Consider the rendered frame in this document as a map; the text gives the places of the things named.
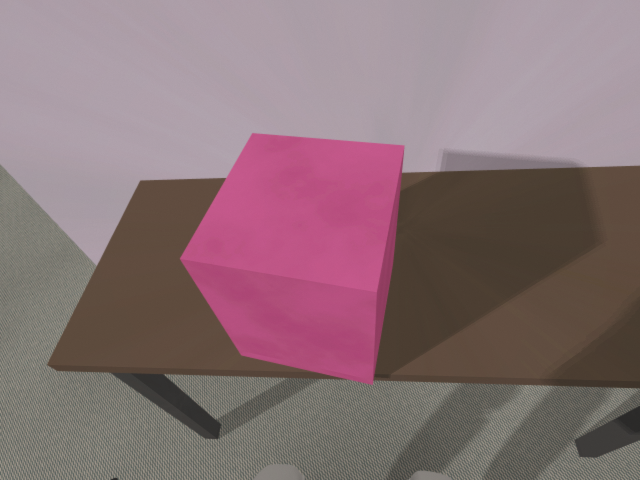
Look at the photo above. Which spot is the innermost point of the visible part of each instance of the table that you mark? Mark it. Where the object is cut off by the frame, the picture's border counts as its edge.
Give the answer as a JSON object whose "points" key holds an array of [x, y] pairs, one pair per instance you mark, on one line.
{"points": [[519, 277]]}

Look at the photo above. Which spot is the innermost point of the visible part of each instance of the carton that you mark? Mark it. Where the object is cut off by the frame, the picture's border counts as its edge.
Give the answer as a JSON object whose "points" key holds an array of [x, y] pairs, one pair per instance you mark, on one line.
{"points": [[295, 254]]}

